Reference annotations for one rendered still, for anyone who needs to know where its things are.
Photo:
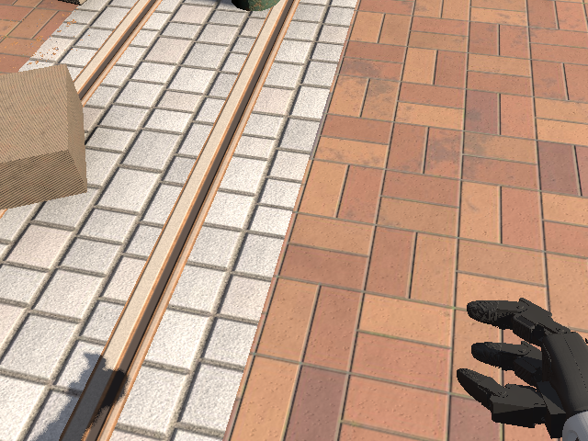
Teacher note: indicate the robot right hand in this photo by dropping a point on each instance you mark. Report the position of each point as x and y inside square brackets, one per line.
[559, 371]

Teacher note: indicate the right robot forearm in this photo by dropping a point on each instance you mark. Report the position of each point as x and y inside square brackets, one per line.
[576, 428]

